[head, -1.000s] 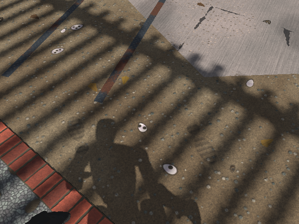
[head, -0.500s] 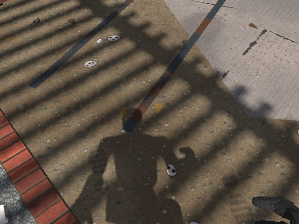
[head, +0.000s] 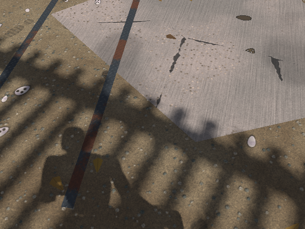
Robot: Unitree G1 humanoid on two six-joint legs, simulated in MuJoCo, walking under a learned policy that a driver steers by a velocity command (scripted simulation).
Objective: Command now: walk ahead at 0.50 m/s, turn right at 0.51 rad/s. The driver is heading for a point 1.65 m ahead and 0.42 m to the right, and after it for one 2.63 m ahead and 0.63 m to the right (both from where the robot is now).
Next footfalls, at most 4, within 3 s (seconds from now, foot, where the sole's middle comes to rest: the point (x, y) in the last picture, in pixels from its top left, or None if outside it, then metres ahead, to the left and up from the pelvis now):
0.04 right None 0.19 -0.10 -0.76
0.50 left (138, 223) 0.49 0.07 -0.76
1.00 right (215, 188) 0.63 -0.29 -0.76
1.52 left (187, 122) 1.01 -0.22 -0.76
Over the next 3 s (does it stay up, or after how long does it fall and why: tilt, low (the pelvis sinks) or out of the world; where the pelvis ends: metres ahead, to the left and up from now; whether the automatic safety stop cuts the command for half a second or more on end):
stays up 1.54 -0.53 0.01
